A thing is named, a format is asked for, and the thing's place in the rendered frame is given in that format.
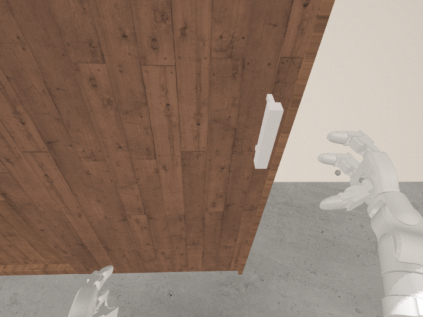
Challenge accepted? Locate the left robot hand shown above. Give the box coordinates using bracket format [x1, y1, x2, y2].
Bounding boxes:
[68, 265, 119, 317]

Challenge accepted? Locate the robot right forearm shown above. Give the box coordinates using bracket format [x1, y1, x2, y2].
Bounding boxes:
[367, 192, 423, 317]

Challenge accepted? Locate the wardrobe door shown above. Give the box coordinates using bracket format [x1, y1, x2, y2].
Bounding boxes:
[0, 186, 68, 265]
[0, 0, 321, 274]

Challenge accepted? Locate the handle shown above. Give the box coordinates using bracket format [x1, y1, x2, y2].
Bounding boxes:
[254, 94, 284, 169]

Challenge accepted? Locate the right robot hand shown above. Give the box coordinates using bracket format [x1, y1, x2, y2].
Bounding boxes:
[317, 130, 400, 211]

